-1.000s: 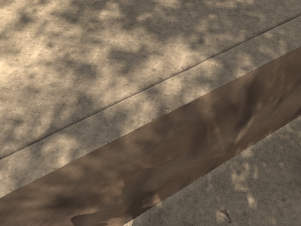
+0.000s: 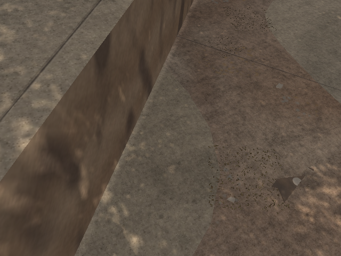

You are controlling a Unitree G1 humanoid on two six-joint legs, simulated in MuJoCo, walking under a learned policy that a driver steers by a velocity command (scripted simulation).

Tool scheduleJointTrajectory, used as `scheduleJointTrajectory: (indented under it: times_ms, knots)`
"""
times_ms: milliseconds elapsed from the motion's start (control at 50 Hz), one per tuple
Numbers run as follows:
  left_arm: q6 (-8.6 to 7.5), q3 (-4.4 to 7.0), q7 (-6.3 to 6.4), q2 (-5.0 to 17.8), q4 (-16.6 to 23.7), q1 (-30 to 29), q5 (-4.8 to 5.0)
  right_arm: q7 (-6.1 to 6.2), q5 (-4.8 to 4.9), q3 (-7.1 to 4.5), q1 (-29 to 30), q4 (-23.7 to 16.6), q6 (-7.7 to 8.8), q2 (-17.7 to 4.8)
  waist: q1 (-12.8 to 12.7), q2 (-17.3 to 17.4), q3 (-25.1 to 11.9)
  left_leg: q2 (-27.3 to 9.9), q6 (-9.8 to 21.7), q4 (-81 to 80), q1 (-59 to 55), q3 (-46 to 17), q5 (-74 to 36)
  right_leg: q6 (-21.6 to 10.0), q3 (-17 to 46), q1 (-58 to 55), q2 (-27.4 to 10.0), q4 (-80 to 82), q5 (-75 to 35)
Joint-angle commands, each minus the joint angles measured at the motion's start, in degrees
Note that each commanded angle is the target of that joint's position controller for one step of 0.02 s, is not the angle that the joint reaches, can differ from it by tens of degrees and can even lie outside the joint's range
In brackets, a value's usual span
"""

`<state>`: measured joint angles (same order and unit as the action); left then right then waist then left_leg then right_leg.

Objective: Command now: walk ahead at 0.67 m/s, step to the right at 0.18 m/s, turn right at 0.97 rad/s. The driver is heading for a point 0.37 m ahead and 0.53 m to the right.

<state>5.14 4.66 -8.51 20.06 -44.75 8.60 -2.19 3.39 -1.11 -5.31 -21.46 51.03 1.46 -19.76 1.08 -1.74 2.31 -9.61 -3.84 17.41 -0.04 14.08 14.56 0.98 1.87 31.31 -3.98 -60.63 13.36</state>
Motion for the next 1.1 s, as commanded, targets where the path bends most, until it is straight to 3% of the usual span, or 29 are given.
scheduleJointTrajectory:
  times_ms: [20, 140, 180, 200, 220, 240, 260, 280, 320, 380, 440, 500, 580, 620, 660, 680, 700, 720, 740, 760, 780, 820, 860, 900, 960, 1040, 1060, 1080, 1100]
  knots:
    - [-2.24, -0.32, -0.72, 1.0, 8.9, -13.8, 0.48, -0.18, -0.53, -2.49, -4.0, -1.1, 1.23, -9.8, 3.6, 13.4, 6.3, -15.1, 7.5, -12.8, -4.7, -10.0, 16.6, -1.4, -1.5, 15.2, -2.1, 3.6, -1.1]
    - [-2.87, -1.72, 0.39, -0.4, 10.3, -13.2, 0.44, -1.91, -1.59, -2.13, -1.2, -1.2, 1.17, -9.1, 0.3, 13.7, 6.8, -13.2, 5.6, -11.6, 0.0, 2.5, 12.3, -6.8, -8.4, 4.7, -2.2, 12.1, 6.4]
    - [-2.92, -1.0, 2.17, 1.6, 8.7, -5.3, 0.97, -2.51, -1.61, -2.3, -0.1, -1.4, 0.84, -10.9, -4.3, 11.7, 3.4, -13.2, 5.9, 0.1, 1.5, 6.3, -11.5, -9.2, -13.0, -6.9, 2.6, 13.9, 11.5]
    - [-3.6, 0.16, 3.54, 3.0, 5.4, 5.7, 1.71, -3.3, -0.87, -2.41, 1.0, -1.9, 0.42, -12.0, -10.1, 7.3, -3.3, -12.2, 6.4, 17.5, 4.2, 8.3, -31.2, -10.6, -14.3, -20.0, 6.9, 16.9, 10.2]
    - [-4.46, 2.34, 4.85, 6.6, -0.8, 20.1, 1.56, -3.97, -1.16, -1.97, 2.0, -3.8, 0.26, -11.3, -16.3, 0.1, -11.8, -9.6, 5.3, 41.9, 17.1, 7.0, -29.5, -11.5, -9.4, -40.0, 10.3, 19.8, 11.5]
    - [-4.49, 3.88, 6.25, 16.1, -0.2, 14.7, 1.58, -5.31, -2.21, 0.78, 3.6, -9.3, 0.99, -1.1, -10.0, -22.6, -9.2, -0.1, 2.0, 61.5, 41.8, 2.2, 19.2, -13.1, 21.7, -43.2, -4.6, 37.7, 38.3]
    - [-4.72, 3.71, 7.2, 18.4, 3.2, 12.5, 3.22, -5.75, -2.97, 0.57, 11.9, -15.1, 2.08, -4.0, -10.3, -17.9, -12.6, 4.6, 0.8, 67.7, 47.7, -14.9, 17.0, -13.3, 45.1, -39.4, -8.2, 51.6, 46.1]
    - [-4.62, 3.15, 7.45, 16.0, 1.5, 11.7, 1.84, -5.63, -2.83, 0.37, 13.5, -16.1, 2.48, -5.9, -7.9, -11.4, -7.6, 3.1, 1.8, 68.8, 51.8, -16.3, 10.6, -13.7, 41.5, -38.8, -9.8, 50.6, 38.4]
    - [-5.85, 2.32, 8.23, 11.4, 1.7, 9.3, 0.79, -4.68, -2.68, 1.32, 6.4, -11.8, 3.13, -4.5, -2.5, -6.0, -2.7, -0.5, 3.0, 61.0, 46.1, -15.4, 2.9, -14.3, 30.0, -28.6, -5.8, 47.1, 23.1]
    - [-8.05, 0.79, 8.2, 6.3, 2.4, 6.0, 2.4, -5.08, -3.15, 1.68, 6.3, -10.7, 0.69, -4.4, 0.5, -4.5, -1.3, -1.7, 1.1, 55.0, 39.8, -16.4, -1.6, -15.2, 24.1, -20.3, -0.4, 49.2, 13.3]
    - [-9.42, 0.53, 8.46, 5.5, 0.5, 12.8, 3.01, -5.33, -2.35, 2.28, 14.9, -13.2, -0.12, -3.2, -1.3, 1.7, 3.4, 1.1, -0.5, 46.2, 42.0, -13.1, -3.8, -13.5, 20.8, -21.0, 0.7, 48.5, -23.2]
    - [-8.67, 0.96, 8.98, 6.1, -2.2, 19.8, 2.9, -5.71, -2.01, 3.54, 22.2, -15.8, 0.04, -0.4, -3.5, 2.2, 2.1, 7.1, 0.5, 38.5, 43.5, -10.1, -7.6, -9.7, 17.7, -26.6, 3.1, 43.2, -50.5]
    - [-7.09, 0.69, 9.97, 4.3, -4.2, 23.1, 2.72, -5.12, -0.57, 5.42, 29.7, -18.3, 1.26, 1.4, -6.4, -1.6, -0.1, 14.4, 3.8, 20.7, 35.1, -8.9, -18.8, -5.0, 18.8, -27.6, 6.1, 37.7, -57.1]
    - [-7.33, 0.78, 10.69, 4.7, -3.8, 19.9, 2.56, -3.97, -0.17, 5.24, 24.1, -16.6, 1.73, -0.4, -3.1, -2.5, -3.4, 17.7, 5.7, 12.3, 17.1, -10.1, -23.0, -1.0, 20.5, -22.1, 7.4, 32.4, -60.0]
    - [-8.69, 1.61, 10.96, 6.9, -2.8, 15.1, 2.0, -2.15, 0.63, 3.32, 9.2, -11.5, 2.29, -5.8, 4.3, -2.6, -8.6, 14.5, 6.5, 8.8, -0.3, -14.8, -31.6, 2.1, 22.0, -19.7, 8.5, 16.7, -54.9]
    - [-9.02, 1.73, 10.85, 7.0, -1.7, 10.9, 2.89, -1.52, 0.08, 2.54, -2.2, -7.7, 2.93, -7.5, 11.0, 2.8, -11.7, 6.4, 9.2, 2.5, -10.7, -19.0, -44.3, 4.1, 15.3, -16.1, 12.7, -2.6, -28.2]
    - [-8.56, 0.54, 11.0, 1.3, 0.6, 15.0, 3.24, -1.78, -0.7, 2.67, -5.0, -7.3, 3.28, -9.0, 6.6, 12.3, -17.8, -10.3, 13.9, 18.2, -22.5, -29.0, -83.8, 3.1, 9.1, -5.1, 18.6, -22.9, 31.3]
    - [-7.94, 0.6, 11.46, 2.9, -0.2, 24.5, 5.15, -2.4, -1.21, 2.79, -3.2, -8.9, 2.96, -6.0, 2.4, 11.1, -29.7, -21.4, 23.9, 18.7, -28.5, -43.4, -83.1, 2.8, 13.2, 1.3, 16.1, -32.8, 26.7]
    - [-7.26, 0.19, 11.15, 4.9, -1.3, 22.0, 2.52, -2.12, 0.12, 2.89, 4.1, -11.6, 2.51, -2.8, 1.4, 6.2, -27.7, -17.8, 24.9, 12.5, -19.3, -43.2, -67.4, 0.5, 11.1, -0.1, 12.8, -30.1, 17.3]
    - [-6.55, -0.01, 10.24, 4.4, -1.3, 17.7, 1.11, -1.83, 0.26, 4.14, 9.2, -12.0, 2.73, 1.6, -0.1, 3.1, -18.9, -12.7, 24.1, 8.5, -9.3, -37.7, -53.5, 0.1, 9.1, 1.5, 10.9, -26.6, 14.1]
    - [-6.07, -0.2, 9.46, 3.5, -0.9, 15.4, -0.02, -1.77, -0.09, 4.77, 10.6, -11.7, 2.97, 3.0, -1.2, 0.4, -14.2, -9.8, 22.9, 5.6, -2.1, -34.2, -47.1, 0.1, 8.2, 1.3, 9.8, -23.0, 13.0]
    - [-4.45, -0.76, 8.21, 1.4, -0.2, 13.5, -0.87, -2.04, 0.04, 4.47, 7.4, -8.6, 3.21, 0.5, -1.6, 1.8, -7.9, -6.9, 21.7, 1.6, 10.9, -27.4, -49.8, 0.1, 6.8, -3.7, 9.6, -15.9, 12.0]
    - [-3.46, -1.95, 7.97, -1.4, 0.7, 13.1, -0.29, -3.04, -0.49, 3.9, 6.6, -6.4, 3.71, -1.7, -3.5, 3.9, -8.2, -5.5, 21.1, 1.2, 15.4, -22.7, -54.7, -0.2, 5.7, -7.0, 9.7, -7.9, 11.6]
    - [-3.13, -2.66, 7.49, -1.8, 0.5, 12.8, 0.22, -3.7, -0.66, 3.98, 8.7, -6.3, 3.51, -2.0, -4.7, 6.7, -9.9, -3.8, 19.2, 1.2, 16.6, -18.8, -54.3, -0.6, 4.0, -9.6, 8.8, 0.9, 7.9]
    - [-2.78, -3.68, 7.09, -1.6, 0.5, 8.1, 0.85, -4.45, -0.29, 3.86, 9.6, -5.9, 2.53, -2.5, -3.7, 9.9, -10.4, -1.2, 16.0, 0.2, 18.9, -15.7, -41.3, -0.7, 1.0, -16.7, 7.4, 14.3, 0.9]
    - [-3.13, -4.07, 7.65, -0.4, -0.2, 4.5, -0.21, -4.62, 0.26, 3.79, 7.6, -4.8, 0.51, -2.8, -2.8, 8.1, -6.4, -0.5, 11.6, 2.6, 24.3, -18.0, -11.4, -2.3, 0.3, -25.4, 6.1, 31.3, -2.3]
    - [-3.47, -4.22, 8.01, 0.6, 0.2, 3.6, -0.61, -4.66, -0.38, 4.03, 5.0, -4.2, 0.16, -1.9, -2.5, 4.7, -5.3, 0.2, 8.8, 4.1, 26.1, -18.0, -3.7, -3.3, 5.2, -27.2, 2.5, 37.9, -2.5]
    - [-3.97, -4.07, 8.62, 4.2, 1.3, 2.4, -1.28, -5.03, -0.66, 4.67, 0.8, -5.0, -0.11, 1.6, 0.5, -6.9, -6.1, 5.1, 5.4, 13.6, 27.1, -13.4, 9.3, -5.6, 21.1, -28.0, -10.9, 44.9, -8.0]
    - [-3.94, -3.8, 9.51, 5.0, 1.5, -0.7, -0.07, -4.07, 1.03, 5.09, -1.6, -4.0, -1.12, 2.6, 0.9, -11.4, -5.3, 8.2, 4.8, 14.7, 20.1, -13.4, 14.3, -11.2, 23.4, -14.3, -14.4, 48.9, -2.8]
